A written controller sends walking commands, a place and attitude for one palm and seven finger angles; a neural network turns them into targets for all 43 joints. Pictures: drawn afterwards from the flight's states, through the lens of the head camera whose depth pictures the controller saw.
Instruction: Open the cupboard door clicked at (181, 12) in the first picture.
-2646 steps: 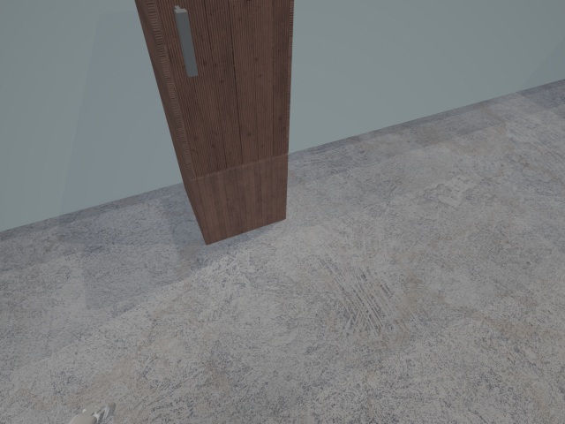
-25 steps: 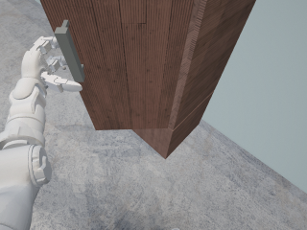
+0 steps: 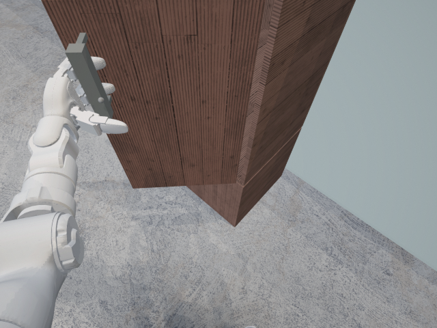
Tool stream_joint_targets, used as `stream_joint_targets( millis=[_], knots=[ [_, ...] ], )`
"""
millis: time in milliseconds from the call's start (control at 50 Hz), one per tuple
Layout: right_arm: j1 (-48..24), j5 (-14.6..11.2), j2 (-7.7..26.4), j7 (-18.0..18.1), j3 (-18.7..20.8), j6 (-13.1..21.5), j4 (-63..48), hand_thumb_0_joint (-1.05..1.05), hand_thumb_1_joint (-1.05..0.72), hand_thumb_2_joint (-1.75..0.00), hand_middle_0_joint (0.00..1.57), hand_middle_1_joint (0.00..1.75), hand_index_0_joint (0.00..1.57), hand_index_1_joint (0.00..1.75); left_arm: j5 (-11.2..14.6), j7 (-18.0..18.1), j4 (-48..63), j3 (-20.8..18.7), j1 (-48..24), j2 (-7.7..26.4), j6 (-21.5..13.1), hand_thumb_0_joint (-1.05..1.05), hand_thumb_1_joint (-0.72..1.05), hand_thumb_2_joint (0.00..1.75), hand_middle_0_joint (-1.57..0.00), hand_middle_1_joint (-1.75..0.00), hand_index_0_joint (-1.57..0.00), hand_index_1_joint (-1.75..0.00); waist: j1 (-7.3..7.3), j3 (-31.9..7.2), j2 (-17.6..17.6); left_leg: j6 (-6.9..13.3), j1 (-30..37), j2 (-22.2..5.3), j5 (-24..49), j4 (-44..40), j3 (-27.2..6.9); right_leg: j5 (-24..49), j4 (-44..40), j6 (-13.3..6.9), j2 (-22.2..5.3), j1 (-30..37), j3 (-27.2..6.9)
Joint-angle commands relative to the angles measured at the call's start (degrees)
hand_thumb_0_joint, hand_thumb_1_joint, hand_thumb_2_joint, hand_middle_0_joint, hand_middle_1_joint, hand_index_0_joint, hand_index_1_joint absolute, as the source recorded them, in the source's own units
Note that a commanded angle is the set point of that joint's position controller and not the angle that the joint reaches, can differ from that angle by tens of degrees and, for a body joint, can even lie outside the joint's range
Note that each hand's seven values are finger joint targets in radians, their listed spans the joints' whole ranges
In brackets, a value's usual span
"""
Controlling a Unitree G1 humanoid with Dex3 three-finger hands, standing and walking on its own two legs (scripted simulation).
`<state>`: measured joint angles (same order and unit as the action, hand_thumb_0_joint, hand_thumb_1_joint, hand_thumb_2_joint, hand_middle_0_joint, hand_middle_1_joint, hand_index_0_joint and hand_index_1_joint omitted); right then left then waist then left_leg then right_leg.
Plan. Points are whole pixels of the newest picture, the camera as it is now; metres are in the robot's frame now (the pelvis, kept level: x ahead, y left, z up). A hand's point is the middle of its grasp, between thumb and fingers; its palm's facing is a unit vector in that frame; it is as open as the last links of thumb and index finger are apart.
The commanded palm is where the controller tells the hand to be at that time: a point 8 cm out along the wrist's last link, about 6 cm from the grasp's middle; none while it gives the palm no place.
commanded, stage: slide the fingers in behind the handle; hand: left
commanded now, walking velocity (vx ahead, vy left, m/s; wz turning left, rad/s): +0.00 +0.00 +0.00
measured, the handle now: (95, 79) +0.55 +0.21 +0.14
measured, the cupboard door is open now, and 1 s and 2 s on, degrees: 46 46 82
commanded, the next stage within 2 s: close the thumb around the handle in 0.26 s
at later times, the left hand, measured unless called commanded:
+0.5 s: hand (101, 99) +0.49 +0.19 +0.14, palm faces +0.03 -1.00 +0.00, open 13.6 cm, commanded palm +0.46 +0.24 +0.14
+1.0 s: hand (101, 98) +0.49 +0.19 +0.14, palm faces +0.04 -1.00 +0.01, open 6.0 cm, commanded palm +0.46 +0.24 +0.14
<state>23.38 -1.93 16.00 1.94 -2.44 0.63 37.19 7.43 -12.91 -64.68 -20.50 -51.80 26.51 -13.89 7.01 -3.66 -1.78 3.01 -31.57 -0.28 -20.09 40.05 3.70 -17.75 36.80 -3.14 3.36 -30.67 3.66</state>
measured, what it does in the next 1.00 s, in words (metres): stands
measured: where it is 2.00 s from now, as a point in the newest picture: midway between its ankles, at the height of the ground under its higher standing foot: outside the picture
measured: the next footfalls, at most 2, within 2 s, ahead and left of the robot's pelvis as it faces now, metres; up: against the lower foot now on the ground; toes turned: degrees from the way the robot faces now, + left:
none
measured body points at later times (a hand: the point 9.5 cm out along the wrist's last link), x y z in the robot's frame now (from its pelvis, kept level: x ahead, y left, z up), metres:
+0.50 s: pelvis +0.00 +0.00 +0.00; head +0.07 +0.01 +0.44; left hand +0.48 +0.24 +0.14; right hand +0.02 -0.26 -0.12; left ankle -0.01 +0.08 -0.72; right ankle +0.00 -0.09 -0.72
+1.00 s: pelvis +0.00 +0.01 +0.00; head +0.07 +0.01 +0.44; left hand +0.48 +0.24 +0.14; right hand +0.02 -0.26 -0.12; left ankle -0.01 +0.08 -0.72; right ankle +0.00 -0.09 -0.72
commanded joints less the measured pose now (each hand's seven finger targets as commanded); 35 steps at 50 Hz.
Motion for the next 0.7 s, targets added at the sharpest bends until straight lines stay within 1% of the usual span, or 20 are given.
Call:
stream_joint_targets(
  millis=[0, 40, 60, 120, 200, 220, 280, 300, 340, 380, 420, 440, 480, 500, 520, 560, 580, 600, 660, 680],
  knots=[
    [5.9, 0.1, 9.3, 0.6, 3.5, 1.7, -3.9, 0.0, -0.9, -0.9, 0.2, 0.3, 0.2, 0.3, 0.5, 0.7, 13.3, -1.9, -28.4, 15.7, -4.0, 0.0, -0.5, 0.3, -0.3, -1.2, -0.3, -1.2, 0.06, -23.1, -2.8, -0.1, 13.3, 0.0, 19.1, -3.2, -5.0, 20.6, -2.9, 1.9, -1.3, 8.6, -4.1],
    [5.7, 0.1, 8.9, 0.5, 3.4, 1.8, -3.9, 0.0, -0.9, -0.9, 0.2, 0.3, 0.2, 0.3, 0.4, 0.6, 13.7, 0.5, -28.2, 12.4, -4.4, 0.0, -0.5, 0.3, -0.3, -1.2, -0.3, -1.2, 0.35, -23.4, -4.6, -0.5, 15.7, -0.3, 20.8, -2.9, -5.4, 20.3, -2.7, 1.7, -1.2, 6.5, -3.5],
    [5.9, 0.1, 8.9, 0.5, 3.4, 1.8, -3.7, 0.0, -0.9, -0.9, 0.2, 0.3, 0.2, 0.3, 0.8, 0.6, 12.9, 2.0, -29.2, 10.3, -4.5, 0.0, -0.5, 0.3, -0.3, -1.2, -0.3, -1.2, 1.23, -22.2, -3.4, -0.4, 16.0, -0.4, 21.5, -2.7, -5.8, 20.1, -2.7, 1.7, -1.0, 5.3, -3.2],
    [6.2, 0.2, 9.6, 0.4, 3.6, 1.8, -3.5, 0.0, -0.9, -0.9, 0.2, 0.3, 0.2, 0.3, 1.3, 0.8, 10.6, -1.1, -27.1, 13.3, -3.9, 0.0, -0.5, 0.3, -0.3, -1.2, -0.3, -1.2, 0.5, -22.0, 0.4, -0.2, 13.6, -0.3, 19.3, -3.2, -5.5, 19.7, -3.0, 1.9, -0.9, 7.1, -3.6],
    [5.8, 0.1, 9.3, 0.5, 3.6, 1.8, -3.4, 0.0, -0.9, -0.9, 0.2, 0.3, 0.2, 0.3, 0.4, 0.8, 12.6, 0.7, -29.4, 12.2, -4.4, 0.0, -0.5, 0.3, -0.3, -1.2, -0.3, -1.2, 0.65, -22.6, -3.0, -0.4, 14.9, -0.2, 20.0, -3.0, -5.6, 19.9, -2.7, 1.8, -1.2, 6.2, -3.7],
    [6.0, 0.2, 9.2, 0.4, 3.7, 1.9, -3.4, 0.0, -0.9, -0.9, 0.2, 0.3, 0.2, 0.3, 0.4, 0.9, 13.1, 1.0, -29.8, 11.5, -4.6, 0.0, -0.5, 0.3, -0.3, -1.2, -0.3, -1.2, 0.85, -22.8, -2.6, -0.5, 15.7, -0.3, 20.4, -3.0, -5.9, 19.5, -2.7, 1.8, -1.1, 5.6, -3.3],
    [6.1, 0.3, 9.4, 0.3, 3.8, 1.9, -3.5, 0.0, -0.9, -0.9, 0.2, 0.3, 0.2, 0.3, 0.9, 1.3, 13.9, -1.0, -27.9, 13.0, -5.3, 0.0, -0.5, 0.3, -0.3, -1.2, -0.3, -1.2, -0.22, -24.8, -2.2, -0.6, 16.7, -0.3, 23.0, -2.8, -6.0, 21.3, -2.3, 1.6, -0.9, 7.2, -3.4],
    [5.6, 0.2, 9.2, 0.3, 3.7, 1.8, -3.6, 0.0, -0.9, -0.9, 0.2, 0.3, 0.2, 0.3, 0.9, 1.1, 13.8, 0.0, -26.9, 11.9, -5.2, 0.0, -0.5, 0.3, -0.3, -1.2, -0.3, -1.2, -0.36, -24.2, -3.3, -0.7, 16.7, -0.3, 23.2, -2.8, -5.7, 21.4, -2.3, 1.6, -0.9, 7.0, -3.3],
    [5.6, 0.2, 9.2, 0.2, 3.7, 1.8, -3.5, 0.0, -0.9, -0.9, 0.2, 0.3, 0.2, 0.3, 0.9, 1.0, 12.7, 0.5, -27.3, 11.2, -4.7, 0.0, -0.5, 0.3, -0.3, -1.2, -0.3, -1.2, 0.1, -22.0, -2.5, -0.6, 15.5, -0.3, 21.9, -2.9, -5.6, 20.7, -2.7, 1.6, -0.9, 6.2, -3.3],
    [5.6, 0.1, 9.4, 0.4, 3.6, 1.6, -3.2, 0.0, -0.9, -0.9, 0.2, 0.3, 0.2, 0.3, 0.7, 1.1, 11.5, 0.8, -28.6, 11.7, -4.2, 0.0, -0.39, 0.35, -0.31, -1.21, -0.31, -1.21, 0.91, -19.8, -1.5, -0.3, 14.0, -0.3, 19.8, -3.2, -5.7, 19.3, -3.0, 1.8, -1.0, 5.3, -3.3],
    [5.6, 0.1, 9.4, 0.5, 3.6, 1.6, -3.4, 0.0, -0.9, -0.9, 0.2, 0.3, 0.2, 0.3, 0.3, 1.3, 11.5, 0.5, -28.9, 12.3, -4.0, 0.0, -0.28, 0.4, -0.32, -1.22, -0.32, -1.22, 0.61, -20.6, -2.0, -0.5, 14.0, -0.3, 18.4, -3.5, -5.9, 17.8, -3.0, 1.6, -1.1, 5.4, -3.3],
    [5.5, 0.0, 9.3, 0.5, 3.6, 1.8, -3.3, 0.0, -0.9, -0.9, 0.2, 0.3, 0.2, 0.3, 0.3, 1.3, 11.5, 1.3, -29.4, 11.4, -3.9, 0.0, -0.22, 0.42, -0.32, -1.23, -0.32, -1.23, 1.08, -20.1, -2.3, -0.5, 14.4, -0.3, 18.1, -3.6, -5.9, 17.4, -3.3, 1.6, -1.1, 4.8, -3.3],
    [5.8, 0.3, 9.3, 0.5, 3.7, 2.0, -3.4, 0.0, -0.9, -0.9, 0.2, 0.3, 0.2, 0.3, 0.5, 1.4, 12.8, 1.0, -29.5, 11.0, -4.6, 0.0, -0.11, 0.47, -0.33, -1.24, -0.33, -1.24, 0.46, -22.9, -3.4, -0.7, 16.3, -0.4, 20.8, -3.1, -6.2, 18.7, -2.6, 1.5, -1.0, 5.1, -3.2],
    [6.0, 0.3, 9.4, 0.5, 3.7, 1.9, -3.2, 0.0, -0.9, -0.9, 0.2, 0.3, 0.2, 0.3, 0.6, 1.5, 12.3, 0.5, -29.1, 11.6, -4.6, 0.0, -0.05, 0.49, -0.33, -1.25, -0.33, -1.25, 0.55, -23.0, -2.4, -0.8, 16.6, -0.5, 21.2, -3.0, -6.5, 18.8, -2.5, 1.5, -0.9, 4.9, -3.0],
    [5.9, 0.4, 9.3, 0.4, 3.6, 2.0, -3.1, 0.0, -0.9, -0.9, 0.2, 0.3, 0.2, 0.3, 0.8, 1.5, 12.7, 1.1, -30.0, 10.8, -4.7, 0.0, 0.0, 0.52, -0.34, -1.25, -0.34, -1.25, 0.67, -23.5, -3.3, -0.9, 16.7, -0.4, 21.2, -3.0, -6.3, 18.9, -2.5, 1.6, -0.9, 5.0, -3.1],
    [6.4, 0.4, 9.5, 0.4, 3.7, 1.9, -3.1, 0.0, -0.9, -0.9, 0.2, 0.3, 0.2, 0.3, 0.8, 1.7, 11.6, -0.1, -28.6, 12.1, -4.9, 0.0, 0.12, 0.56, -0.34, -1.27, -0.34, -1.27, 0.53, -23.1, -0.8, -0.7, 15.8, -0.5, 21.5, -2.9, -6.4, 19.3, -2.5, 1.5, -0.9, 5.8, -3.0],
    [5.9, 0.3, 9.3, 0.4, 3.5, 2.0, -3.1, 0.0, -0.9, -0.9, 0.2, 0.3, 0.2, 0.3, 0.8, 1.6, 11.7, 1.5, -29.7, 10.4, -4.8, 0.0, 0.17, 0.59, -0.35, -1.27, -0.35, -1.27, 1.05, -22.2, -1.5, -0.7, 15.5, -0.4, 20.8, -3.0, -6.3, 19.0, -2.6, 1.7, -0.9, 5.1, -3.1],
    [6.2, 0.4, 9.4, 0.4, 3.7, 2.0, -2.7, 0.0, -0.9, -0.9, 0.2, 0.3, 0.2, 0.3, 0.5, 1.6, 11.6, 1.5, -30.7, 10.6, -4.9, 0.0, 0.23, 0.61, -0.35, -1.28, -0.35, -1.28, 1.33, -21.9, -1.1, -0.7, 15.7, -0.5, 20.5, -3.0, -6.5, 18.5, -2.6, 1.7, -0.9, 4.5, -3.0],
    [6.2, 0.4, 9.6, 0.4, 3.7, 2.0, -2.8, 0.0, -0.9, -0.9, 0.2, 0.3, 0.2, 0.3, 0.5, 1.8, 11.4, 0.1, -29.6, 12.1, -5.1, 0.0, 0.4, 0.68, -0.36, -1.3, -0.36, -1.3, 0.87, -22.2, -1.3, -0.6, 15.3, -0.4, 20.4, -2.8, -6.2, 18.6, -2.6, 1.6, -0.9, 5.2, -3.2],
    [6.1, 0.4, 9.4, 0.4, 3.7, 2.0, -2.9, 0.0, -0.9, -0.9, 0.2, 0.3, 0.2, 0.3, 0.4, 1.7, 12.1, 1.1, -30.0, 11.3, -5.1, 0.0, 0.45, 0.71, -0.37, -1.3, -0.37, -1.3, 0.79, -23.0, -2.7, -0.8, 16.0, -0.4, 21.1, -3.0, -6.5, 18.8, -2.4, 1.6, -1.0, 4.9, -3.1]
  ],
)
